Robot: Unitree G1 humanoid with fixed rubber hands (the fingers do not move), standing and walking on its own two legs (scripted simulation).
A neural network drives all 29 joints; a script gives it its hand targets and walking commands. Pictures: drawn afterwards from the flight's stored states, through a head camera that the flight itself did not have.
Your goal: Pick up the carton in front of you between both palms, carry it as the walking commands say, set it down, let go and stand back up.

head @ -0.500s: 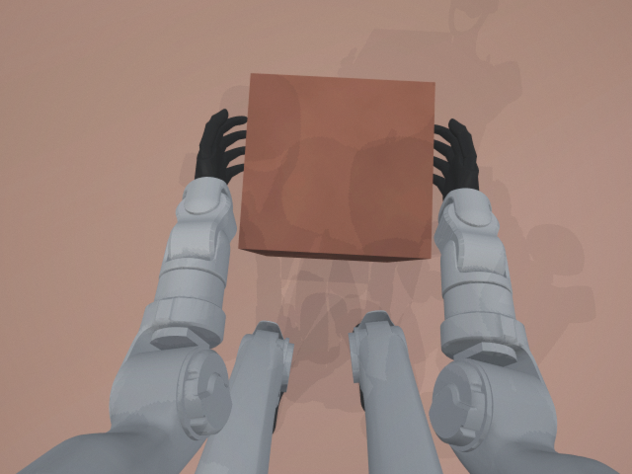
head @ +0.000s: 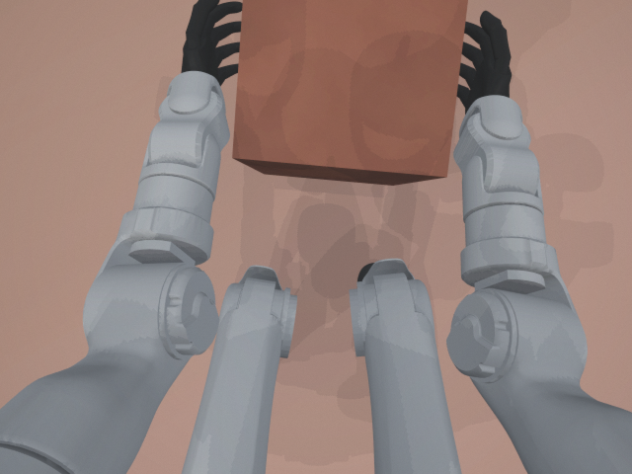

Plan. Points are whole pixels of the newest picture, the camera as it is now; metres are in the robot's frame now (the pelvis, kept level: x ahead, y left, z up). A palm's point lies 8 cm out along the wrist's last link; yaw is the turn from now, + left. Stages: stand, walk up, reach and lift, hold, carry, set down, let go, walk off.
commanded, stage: set down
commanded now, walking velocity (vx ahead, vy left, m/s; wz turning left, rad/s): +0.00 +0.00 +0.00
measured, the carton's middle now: (340, 96) +0.52 -0.05 -0.21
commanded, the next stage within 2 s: none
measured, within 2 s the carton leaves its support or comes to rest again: rests again in 0.84 s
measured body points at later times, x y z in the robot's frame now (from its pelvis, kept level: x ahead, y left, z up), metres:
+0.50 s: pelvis +0.01 +0.01 -0.06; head +0.36 -0.01 +0.22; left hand +0.55 +0.09 -0.22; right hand +0.51 -0.21 -0.22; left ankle +0.09 +0.12 -0.41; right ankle +0.13 -0.13 -0.41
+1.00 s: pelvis +0.00 +0.01 -0.07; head +0.35 -0.01 +0.20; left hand +0.55 +0.10 -0.24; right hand +0.51 -0.21 -0.24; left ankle +0.09 +0.12 -0.41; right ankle +0.13 -0.12 -0.41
